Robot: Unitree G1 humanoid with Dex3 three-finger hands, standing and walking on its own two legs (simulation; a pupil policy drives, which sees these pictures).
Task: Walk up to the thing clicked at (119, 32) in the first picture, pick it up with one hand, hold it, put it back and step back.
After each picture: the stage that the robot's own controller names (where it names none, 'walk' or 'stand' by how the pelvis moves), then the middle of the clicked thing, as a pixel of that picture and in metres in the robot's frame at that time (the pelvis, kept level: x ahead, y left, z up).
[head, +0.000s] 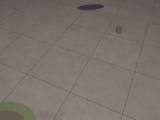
stand; (119, 29) +1.75 -0.48 -0.72
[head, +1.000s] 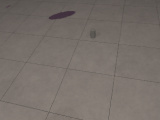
walk; (92, 33) +1.67 -0.02 -0.70
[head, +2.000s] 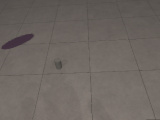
walk; (58, 63) +1.14 +0.34 -0.72
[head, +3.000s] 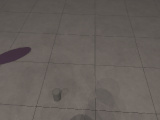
walk; (56, 95) +0.71 +0.27 -0.70
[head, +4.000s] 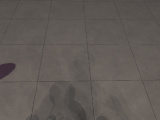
walk; out of the picture +0.44 +0.22 -0.71
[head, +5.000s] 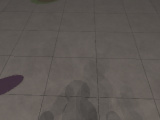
stand; out of the picture +0.35 +0.23 -0.72
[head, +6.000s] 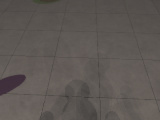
stand; out of the picture +0.35 +0.22 -0.73
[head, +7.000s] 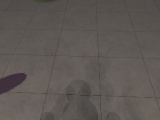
stand; out of the picture +0.37 +0.21 -0.73
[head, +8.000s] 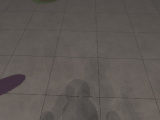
stand; out of the picture +0.35 +0.22 -0.73
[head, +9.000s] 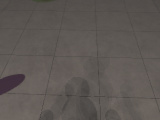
go down; out of the picture +0.35 +0.22 -0.73
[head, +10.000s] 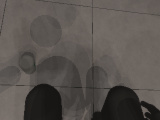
go down; (28, 65) +0.44 +0.25 -0.35
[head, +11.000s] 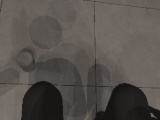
approach; (26, 62) +0.43 +0.26 -0.31
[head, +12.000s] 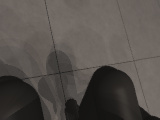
close in; out of the picture +0.41 +0.30 -0.22
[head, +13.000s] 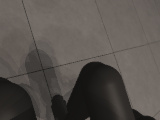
close; out of the picture +0.41 +0.31 -0.22
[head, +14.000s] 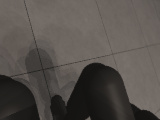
lift; out of the picture +0.39 +0.31 -0.23
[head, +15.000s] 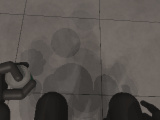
lift; (22, 81) +0.33 +0.22 -0.06
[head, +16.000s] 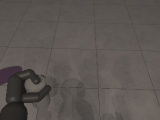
hold; (38, 92) +0.33 +0.17 +0.01
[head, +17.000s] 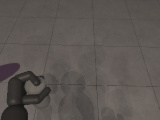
hold; (38, 93) +0.33 +0.17 -0.01
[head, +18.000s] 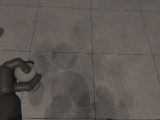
crouch; (29, 78) +0.38 +0.20 -0.06
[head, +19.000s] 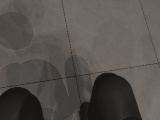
lower; out of the picture +0.48 +0.30 -0.12
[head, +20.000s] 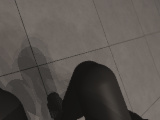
lower; out of the picture +0.43 +0.32 -0.23
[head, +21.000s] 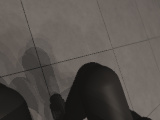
lower; out of the picture +0.42 +0.32 -0.23
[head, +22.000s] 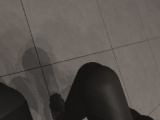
lower; out of the picture +0.42 +0.32 -0.23
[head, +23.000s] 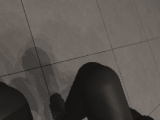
lower; out of the picture +0.42 +0.32 -0.23
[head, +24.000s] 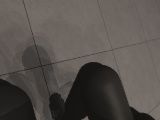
open; out of the picture +0.41 +0.31 -0.23
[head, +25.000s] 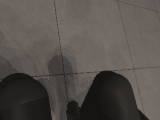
stand; out of the picture +0.43 +0.30 -0.24
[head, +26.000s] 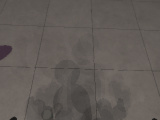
stand; (47, 116) +0.40 +0.22 -0.60
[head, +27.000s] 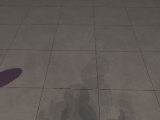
stand; out of the picture +0.40 +0.22 -0.67
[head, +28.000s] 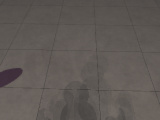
stand; out of the picture +0.38 +0.22 -0.67
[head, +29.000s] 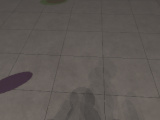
stand; out of the picture +0.41 +0.20 -0.72
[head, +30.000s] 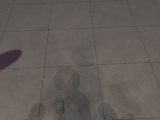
walk; (59, 108) +0.48 +0.20 -0.69
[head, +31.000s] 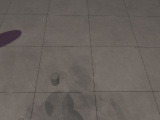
walk; (54, 79) +0.72 +0.21 -0.69
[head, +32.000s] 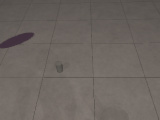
stand; (59, 67) +1.03 +0.31 -0.70
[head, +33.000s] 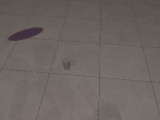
stand; (66, 64) +1.05 +0.20 -0.72
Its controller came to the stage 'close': yes
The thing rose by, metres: 0.71
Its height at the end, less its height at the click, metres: +0.00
